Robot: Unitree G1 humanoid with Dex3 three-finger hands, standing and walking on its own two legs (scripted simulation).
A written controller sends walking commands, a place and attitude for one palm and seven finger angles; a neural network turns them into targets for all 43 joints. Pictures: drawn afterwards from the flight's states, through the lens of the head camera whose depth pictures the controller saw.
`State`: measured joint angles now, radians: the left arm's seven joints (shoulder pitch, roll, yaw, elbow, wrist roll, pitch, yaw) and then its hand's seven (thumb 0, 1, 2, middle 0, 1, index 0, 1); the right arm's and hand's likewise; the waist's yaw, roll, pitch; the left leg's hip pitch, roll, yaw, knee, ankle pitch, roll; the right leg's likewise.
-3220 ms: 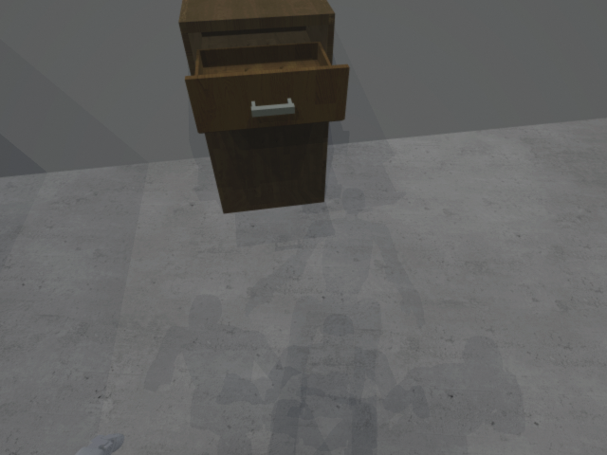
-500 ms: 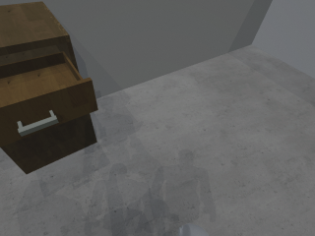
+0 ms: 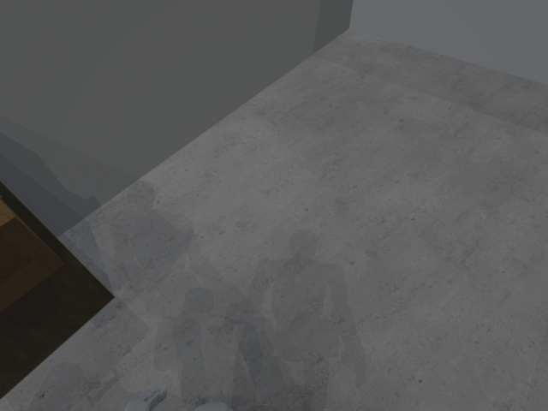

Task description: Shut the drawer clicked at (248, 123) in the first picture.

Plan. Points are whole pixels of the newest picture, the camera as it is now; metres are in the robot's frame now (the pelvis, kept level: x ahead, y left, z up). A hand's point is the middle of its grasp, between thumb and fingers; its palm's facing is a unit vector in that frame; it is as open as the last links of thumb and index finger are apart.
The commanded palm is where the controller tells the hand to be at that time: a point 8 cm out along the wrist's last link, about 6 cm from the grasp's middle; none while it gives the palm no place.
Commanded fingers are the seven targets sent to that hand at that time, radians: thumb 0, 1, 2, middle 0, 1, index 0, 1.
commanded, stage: turn to face it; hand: left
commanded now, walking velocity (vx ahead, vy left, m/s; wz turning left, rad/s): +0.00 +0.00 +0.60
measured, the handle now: out of the picture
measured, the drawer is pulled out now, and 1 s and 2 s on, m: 0.30 0.30 0.30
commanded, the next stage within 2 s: take the last steps up to it in 1.32 s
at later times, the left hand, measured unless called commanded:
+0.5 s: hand out of the picture -0.01 +0.26 -0.16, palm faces +0.34 -0.91 -0.24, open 7.4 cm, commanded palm none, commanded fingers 0.00 0.90 0.90 -0.20 -0.30 -0.20 -0.30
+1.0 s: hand out of the picture +0.00 +0.19 -0.13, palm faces +0.56 -0.78 -0.28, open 7.4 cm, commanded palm none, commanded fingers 0.00 0.90 0.90 -0.20 -0.30 -0.20 -0.30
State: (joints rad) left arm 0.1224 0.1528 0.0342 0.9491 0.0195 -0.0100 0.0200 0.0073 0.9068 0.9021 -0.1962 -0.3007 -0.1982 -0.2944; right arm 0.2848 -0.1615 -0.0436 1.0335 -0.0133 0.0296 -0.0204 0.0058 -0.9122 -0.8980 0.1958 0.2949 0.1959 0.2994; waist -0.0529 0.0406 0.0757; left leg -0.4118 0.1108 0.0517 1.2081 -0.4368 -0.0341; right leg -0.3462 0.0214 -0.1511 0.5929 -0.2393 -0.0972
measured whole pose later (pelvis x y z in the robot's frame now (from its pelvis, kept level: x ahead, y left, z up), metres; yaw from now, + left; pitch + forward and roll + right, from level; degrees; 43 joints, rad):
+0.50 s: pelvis +0.01 +0.04 +0.01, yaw +17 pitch +1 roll -1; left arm 0.22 0.25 0.09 0.98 0.02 0.06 0.02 0.01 0.91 0.90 -0.20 -0.30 -0.20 -0.29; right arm 0.25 -0.17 -0.04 0.96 -0.02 0.02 -0.01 0.00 -0.91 -0.90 0.20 0.30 0.20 0.30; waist 0.00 -0.03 0.06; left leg -0.25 0.01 0.05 0.53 -0.30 0.04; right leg -0.52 -0.07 -0.07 1.09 -0.40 0.07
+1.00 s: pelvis +0.03 -0.02 +0.02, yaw +36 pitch +0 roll +2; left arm 0.19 0.17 0.03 0.89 0.02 0.00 0.02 0.01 0.90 0.90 -0.20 -0.30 -0.20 -0.30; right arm 0.18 -0.28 -0.10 0.94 -0.02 0.08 0.03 0.01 -0.91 -0.90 0.19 0.29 0.19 0.30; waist -0.03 0.04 0.06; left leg -0.50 0.02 -0.01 1.19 -0.37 -0.07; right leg -0.20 -0.09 -0.17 0.50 -0.29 -0.03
